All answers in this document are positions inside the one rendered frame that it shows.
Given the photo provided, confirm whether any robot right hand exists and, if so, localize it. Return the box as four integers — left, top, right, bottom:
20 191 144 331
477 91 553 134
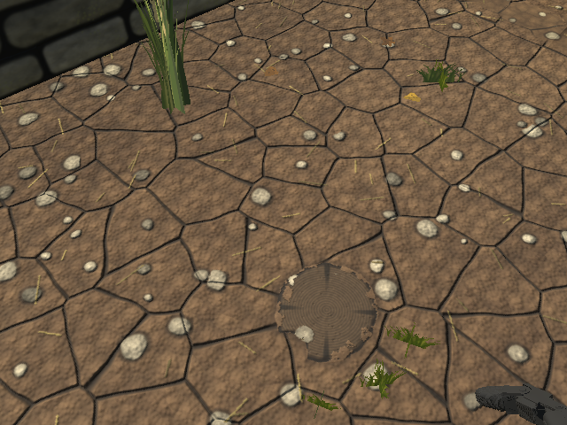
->
475 383 567 425

